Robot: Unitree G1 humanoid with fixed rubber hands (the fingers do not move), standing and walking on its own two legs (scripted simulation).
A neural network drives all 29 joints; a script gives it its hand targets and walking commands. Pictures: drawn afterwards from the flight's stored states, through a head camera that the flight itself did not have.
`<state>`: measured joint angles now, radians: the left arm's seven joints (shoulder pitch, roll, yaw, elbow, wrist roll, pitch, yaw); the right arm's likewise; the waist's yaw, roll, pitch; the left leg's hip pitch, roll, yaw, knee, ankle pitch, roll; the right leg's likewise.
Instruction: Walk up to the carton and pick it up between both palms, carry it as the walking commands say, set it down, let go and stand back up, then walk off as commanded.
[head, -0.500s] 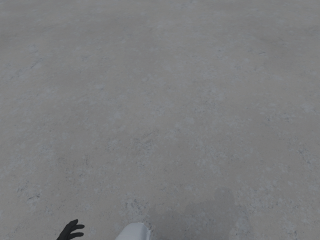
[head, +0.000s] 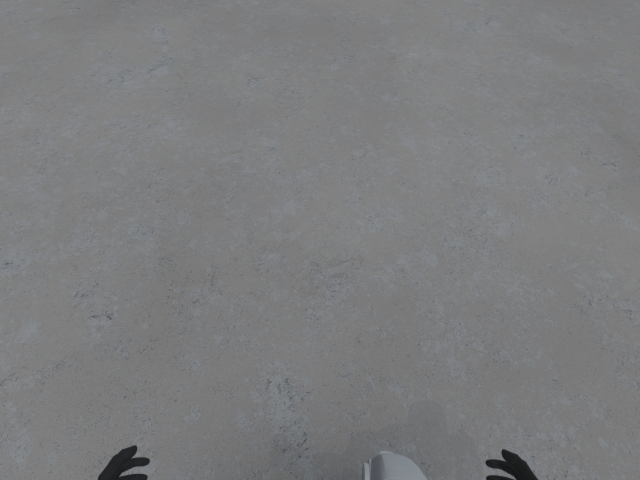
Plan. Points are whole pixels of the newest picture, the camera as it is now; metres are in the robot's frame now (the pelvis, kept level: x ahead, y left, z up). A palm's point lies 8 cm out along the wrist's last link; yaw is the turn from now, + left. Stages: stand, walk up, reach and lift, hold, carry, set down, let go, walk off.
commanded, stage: walk up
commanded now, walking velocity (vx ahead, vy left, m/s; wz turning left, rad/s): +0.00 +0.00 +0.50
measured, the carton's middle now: out of the picture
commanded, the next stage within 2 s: none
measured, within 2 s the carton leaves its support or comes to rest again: neither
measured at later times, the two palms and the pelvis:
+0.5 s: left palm out of the picture +0.01 +0.24 -0.10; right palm (513, 466) +0.16 -0.26 -0.12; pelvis -0.01 -0.04 +0.00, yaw +16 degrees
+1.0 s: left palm out of the picture -0.05 +0.26 -0.11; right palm (497, 467) +0.16 -0.23 -0.11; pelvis -0.04 -0.03 +0.00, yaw +30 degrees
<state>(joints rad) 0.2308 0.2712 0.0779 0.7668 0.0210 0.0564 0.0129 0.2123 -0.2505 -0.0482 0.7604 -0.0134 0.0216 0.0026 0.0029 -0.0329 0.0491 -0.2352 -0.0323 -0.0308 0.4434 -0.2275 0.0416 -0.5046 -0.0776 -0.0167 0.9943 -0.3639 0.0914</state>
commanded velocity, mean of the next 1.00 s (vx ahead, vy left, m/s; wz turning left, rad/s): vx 0.00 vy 0.00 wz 0.50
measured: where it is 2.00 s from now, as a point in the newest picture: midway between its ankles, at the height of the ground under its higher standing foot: outside the picture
